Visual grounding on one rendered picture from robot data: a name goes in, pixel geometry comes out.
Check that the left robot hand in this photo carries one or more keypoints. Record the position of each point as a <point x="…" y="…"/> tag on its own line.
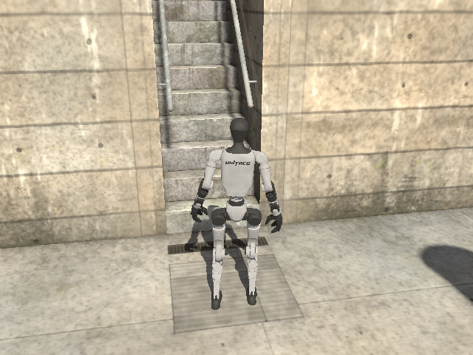
<point x="195" y="211"/>

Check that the robot left upper arm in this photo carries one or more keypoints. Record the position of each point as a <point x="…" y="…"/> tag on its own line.
<point x="210" y="168"/>

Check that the robot torso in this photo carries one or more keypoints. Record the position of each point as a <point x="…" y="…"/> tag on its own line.
<point x="237" y="178"/>

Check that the robot left shin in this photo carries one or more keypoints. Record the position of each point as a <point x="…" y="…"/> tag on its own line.
<point x="216" y="274"/>

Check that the robot right upper arm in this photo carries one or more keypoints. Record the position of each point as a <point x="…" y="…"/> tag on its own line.
<point x="264" y="169"/>

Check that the right robot hand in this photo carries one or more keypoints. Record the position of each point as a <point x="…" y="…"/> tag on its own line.
<point x="277" y="222"/>

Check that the right robot forearm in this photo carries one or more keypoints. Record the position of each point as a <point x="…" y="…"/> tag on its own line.
<point x="273" y="202"/>

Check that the left robot forearm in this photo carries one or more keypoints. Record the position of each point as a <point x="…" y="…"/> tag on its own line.
<point x="201" y="195"/>

